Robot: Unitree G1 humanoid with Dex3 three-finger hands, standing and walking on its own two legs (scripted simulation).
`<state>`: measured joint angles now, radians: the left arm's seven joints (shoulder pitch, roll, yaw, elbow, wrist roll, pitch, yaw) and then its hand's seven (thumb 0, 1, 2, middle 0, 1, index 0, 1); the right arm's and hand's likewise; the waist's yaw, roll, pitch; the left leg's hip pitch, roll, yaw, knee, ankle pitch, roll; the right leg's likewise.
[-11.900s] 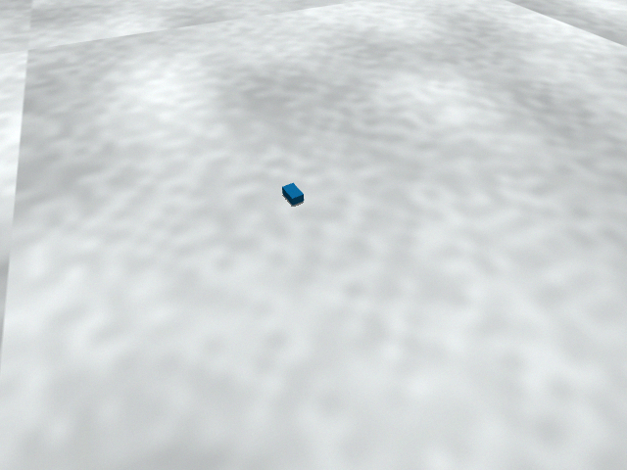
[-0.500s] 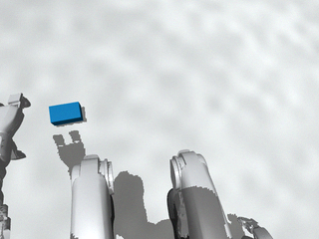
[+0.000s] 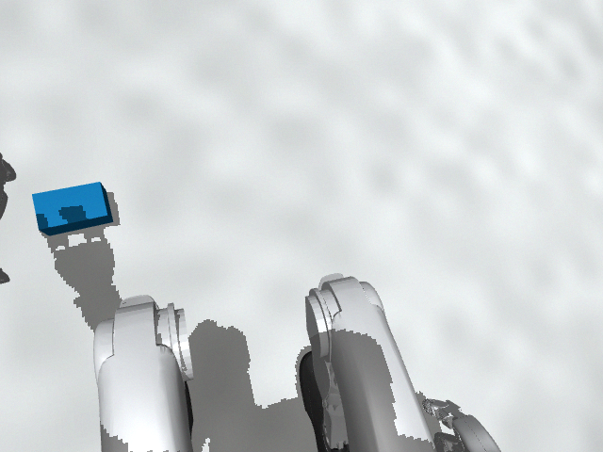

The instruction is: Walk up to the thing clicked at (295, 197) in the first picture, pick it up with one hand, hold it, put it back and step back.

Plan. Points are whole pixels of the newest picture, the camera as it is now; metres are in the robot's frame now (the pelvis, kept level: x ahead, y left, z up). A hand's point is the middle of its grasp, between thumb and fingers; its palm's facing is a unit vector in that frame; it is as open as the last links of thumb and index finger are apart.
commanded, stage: rise first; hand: left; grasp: from above
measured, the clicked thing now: (74, 208) +0.50 +0.31 -0.32
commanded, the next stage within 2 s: approach in 1.78 s
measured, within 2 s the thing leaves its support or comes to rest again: neither
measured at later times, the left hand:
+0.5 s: hand (2, 224) +0.44 +0.35 -0.19, palm faces -0.43 -0.11 -0.90, open 14.1 cm
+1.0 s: hand (9, 219) +0.45 +0.35 -0.20, palm faces -0.43 -0.11 -0.90, open 13.9 cm
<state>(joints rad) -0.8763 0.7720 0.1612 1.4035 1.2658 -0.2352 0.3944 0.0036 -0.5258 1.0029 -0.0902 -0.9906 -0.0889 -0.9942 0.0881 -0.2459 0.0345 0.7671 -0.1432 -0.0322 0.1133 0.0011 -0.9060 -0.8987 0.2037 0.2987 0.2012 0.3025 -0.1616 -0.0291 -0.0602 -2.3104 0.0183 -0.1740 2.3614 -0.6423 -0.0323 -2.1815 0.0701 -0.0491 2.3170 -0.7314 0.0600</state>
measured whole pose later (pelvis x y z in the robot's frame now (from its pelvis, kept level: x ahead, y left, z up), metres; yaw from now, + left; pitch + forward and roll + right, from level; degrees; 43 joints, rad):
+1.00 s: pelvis +0.01 +0.00 -0.02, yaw -3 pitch +32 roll -10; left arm -0.95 0.87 0.18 1.49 1.27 -0.24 0.42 0.00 -0.50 0.98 -0.15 -0.94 -0.13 -0.96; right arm 0.09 -0.27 0.11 0.75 -0.18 -0.02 0.14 0.00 -0.91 -0.90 0.20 0.30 0.20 0.30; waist -0.22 -0.05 0.00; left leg -2.36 0.02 -0.22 2.45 -0.67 -0.04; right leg -2.22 0.09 -0.08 2.37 -0.74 0.07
